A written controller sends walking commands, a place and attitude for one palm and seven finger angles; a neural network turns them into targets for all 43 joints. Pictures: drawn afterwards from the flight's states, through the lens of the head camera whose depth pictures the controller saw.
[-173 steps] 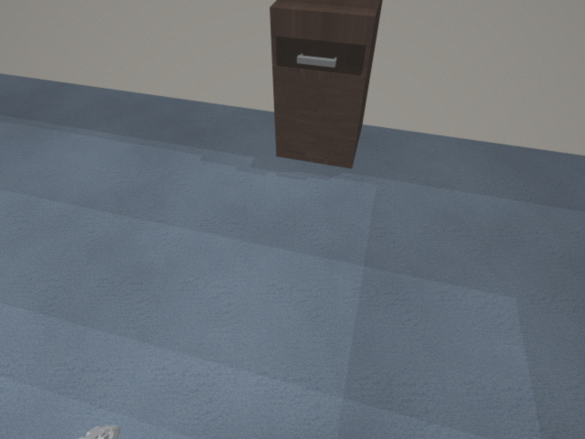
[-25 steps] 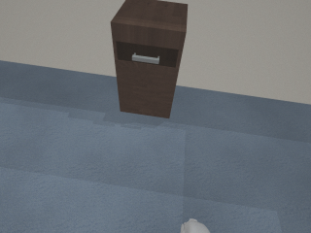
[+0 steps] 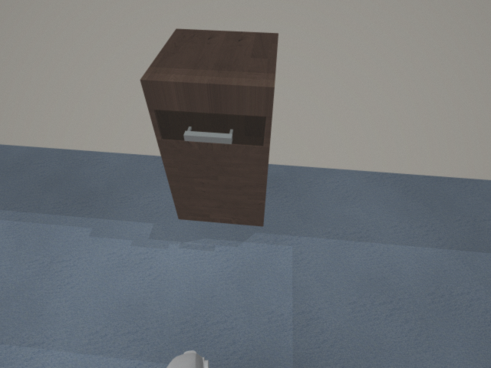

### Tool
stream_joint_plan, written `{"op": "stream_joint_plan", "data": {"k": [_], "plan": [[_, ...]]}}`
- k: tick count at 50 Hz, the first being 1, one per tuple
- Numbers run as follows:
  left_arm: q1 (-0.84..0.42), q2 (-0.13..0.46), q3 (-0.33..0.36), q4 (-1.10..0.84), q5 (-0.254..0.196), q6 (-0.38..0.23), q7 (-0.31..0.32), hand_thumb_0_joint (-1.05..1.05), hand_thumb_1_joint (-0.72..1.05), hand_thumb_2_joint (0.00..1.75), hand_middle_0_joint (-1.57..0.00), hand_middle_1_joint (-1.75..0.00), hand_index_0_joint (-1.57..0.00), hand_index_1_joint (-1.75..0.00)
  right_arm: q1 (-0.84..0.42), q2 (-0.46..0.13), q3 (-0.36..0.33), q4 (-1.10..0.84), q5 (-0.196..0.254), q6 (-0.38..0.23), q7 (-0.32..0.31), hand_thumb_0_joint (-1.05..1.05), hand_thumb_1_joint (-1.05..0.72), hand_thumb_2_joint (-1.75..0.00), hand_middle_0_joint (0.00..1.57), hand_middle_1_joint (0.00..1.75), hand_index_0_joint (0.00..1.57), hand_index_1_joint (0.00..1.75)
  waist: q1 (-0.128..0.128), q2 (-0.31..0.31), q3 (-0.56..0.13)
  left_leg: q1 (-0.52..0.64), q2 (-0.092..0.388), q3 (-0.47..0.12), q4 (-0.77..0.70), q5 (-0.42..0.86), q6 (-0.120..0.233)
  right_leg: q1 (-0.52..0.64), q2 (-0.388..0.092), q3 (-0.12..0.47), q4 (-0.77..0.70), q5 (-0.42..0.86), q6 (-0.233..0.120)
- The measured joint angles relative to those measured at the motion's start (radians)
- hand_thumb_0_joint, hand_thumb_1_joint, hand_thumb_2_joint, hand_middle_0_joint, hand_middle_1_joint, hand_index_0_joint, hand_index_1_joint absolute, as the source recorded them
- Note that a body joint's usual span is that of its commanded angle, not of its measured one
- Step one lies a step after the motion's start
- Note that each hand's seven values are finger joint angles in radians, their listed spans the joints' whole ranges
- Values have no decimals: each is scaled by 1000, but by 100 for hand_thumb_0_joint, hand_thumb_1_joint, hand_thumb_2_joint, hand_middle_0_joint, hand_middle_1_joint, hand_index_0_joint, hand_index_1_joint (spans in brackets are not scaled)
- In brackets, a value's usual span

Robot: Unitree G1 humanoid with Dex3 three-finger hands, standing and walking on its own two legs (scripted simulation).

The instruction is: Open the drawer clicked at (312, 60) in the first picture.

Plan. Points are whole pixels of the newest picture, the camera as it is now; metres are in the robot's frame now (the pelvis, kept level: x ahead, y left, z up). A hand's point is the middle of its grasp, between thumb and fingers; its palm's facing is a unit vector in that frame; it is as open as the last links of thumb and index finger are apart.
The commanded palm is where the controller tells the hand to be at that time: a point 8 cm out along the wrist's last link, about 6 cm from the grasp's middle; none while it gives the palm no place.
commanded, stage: take the last steps up to it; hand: left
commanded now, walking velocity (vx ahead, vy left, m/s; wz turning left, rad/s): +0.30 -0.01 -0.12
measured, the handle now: (209, 133) +0.90 +0.16 -0.18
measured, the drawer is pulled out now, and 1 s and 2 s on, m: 0.00 0.00 0.00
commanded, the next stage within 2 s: come to a stop and stand still in 0.86 s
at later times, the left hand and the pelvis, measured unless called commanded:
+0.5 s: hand (149, 346) +0.20 +0.20 -0.16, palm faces -0.04 -0.98 -0.20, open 7.3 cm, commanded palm none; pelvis +0.16 +0.02 +0.00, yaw -4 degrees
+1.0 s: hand (186, 311) +0.28 +0.14 -0.19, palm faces +0.03 -1.00 -0.09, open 7.3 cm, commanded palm none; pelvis +0.32 +0.00 -0.01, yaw -4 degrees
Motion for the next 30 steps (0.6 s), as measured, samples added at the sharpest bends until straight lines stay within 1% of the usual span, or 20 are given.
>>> {"op": "stream_joint_plan", "data": {"k": [4,6,7,8,10,12,14,16,19,22,24,26,28,29,30], "plan": [[54,-5,-5,21,3,8,-9,-1,93,90,-20,-30,-20,-30,-39,-21,2,-19,2,-10,17,1,-95,-90,19,30,20,30,35,-20,1,73,-17,28,-187,7,8,50,-9,1,12,-51,26],[87,-6,-4,34,1,17,-12,-1,92,90,-20,-30,-20,-30,-45,-24,6,-28,1,-21,21,1,-94,-90,19,30,20,30,46,-30,-1,144,-30,48,-281,15,14,64,-16,4,49,-96,43],[106,-7,-4,38,-1,23,-15,0,92,90,-20,-30,-20,-30,-45,-27,8,-34,-1,-31,21,1,-94,-90,19,30,20,30,50,-32,-4,176,-36,51,-325,31,28,55,-21,10,93,-129,49],[113,-5,-2,46,-4,32,-17,0,92,90,-20,-30,-20,-30,-51,-21,9,-38,-5,-40,18,1,-93,-90,19,30,20,30,49,-48,2,175,-45,60,-305,36,48,27,-36,26,178,-171,44],[116,-1,0,56,-2,52,-19,0,92,90,-20,-30,-20,-30,-52,-7,17,-46,-9,-50,11,0,-93,-90,19,30,20,30,49,-68,13,187,-56,82,-277,4,70,-68,-38,83,417,-241,27],[108,1,3,61,1,61,-24,0,92,90,-20,-30,-20,-30,-37,10,24,-47,-8,-52,3,0,-92,-90,19,30,20,30,44,-75,16,224,-65,100,-314,-5,74,-167,-41,110,604,-206,18],[96,3,7,54,4,62,-29,0,92,90,-20,-30,-20,-30,-12,25,25,-34,-5,-53,-10,0,-93,-90,19,30,20,30,41,-77,13,268,-77,113,-378,13,69,-240,-54,121,673,-144,20],[83,0,10,39,5,63,-30,0,91,90,-20,-30,-20,-30,17,26,22,-16,-2,-51,-16,0,-94,-89,20,30,20,30,41,-70,6,308,-87,124,-437,25,71,-288,-70,124,660,-99,27],[59,-5,13,16,5,67,-30,0,91,90,-20,-30,-20,-30,61,30,23,12,-2,-45,-13,0,-94,-89,20,30,20,30,34,-58,1,360,-95,133,-504,34,67,-319,-90,122,565,-59,37],[28,-7,15,-2,6,72,-27,0,92,90,-20,-30,-20,-30,99,38,21,36,-4,-36,-8,0,-93,-89,20,30,20,30,20,-47,3,399,-97,139,-534,25,54,-311,-102,116,428,-44,43],[10,0,19,-9,6,73,-26,1,93,90,-20,-30,-20,-30,119,43,18,50,-6,-28,-4,0,-93,-89,20,30,20,30,8,-39,6,415,-91,141,-530,6,42,-289,-100,110,342,-46,43],[-5,4,21,-17,6,67,-29,1,93,90,-20,-30,-20,-30,137,45,15,64,-7,-20,0,0,-92,-89,20,30,20,30,-1,-27,9,425,-80,142,-504,-26,26,-251,-91,98,260,-39,42],[-8,12,19,-29,7,50,-30,1,93,90,-20,-30,-20,-30,159,48,13,76,-6,-12,3,0,-92,-89,20,30,20,30,-3,-23,6,420,-65,142,-435,-82,8,-185,-76,86,150,-17,36],[-11,13,19,-32,8,37,-28,1,93,90,-20,-30,-20,-30,166,47,13,81,-2,-8,5,0,-92,-89,20,30,20,30,1,-19,5,399,-52,135,-366,-131,16,-175,-67,83,135,31,25],[-16,6,17,-33,7,27,-24,0,93,90,-20,-30,-20,-30,163,41,14,86,1,1,7,0,-92,-89,20,30,20,30,5,-1,11,360,-41,101,-260,-198,28,-177,-54,73,162,25,15]]}}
